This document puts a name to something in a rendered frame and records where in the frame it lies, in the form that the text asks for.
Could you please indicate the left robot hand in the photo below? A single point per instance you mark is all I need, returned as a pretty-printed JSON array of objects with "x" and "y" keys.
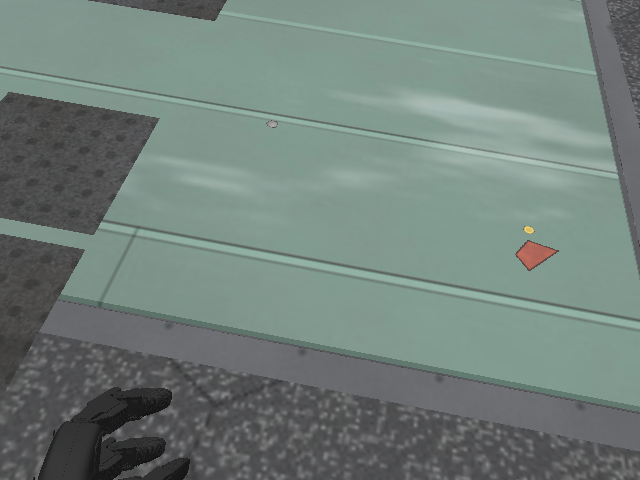
[{"x": 78, "y": 453}]

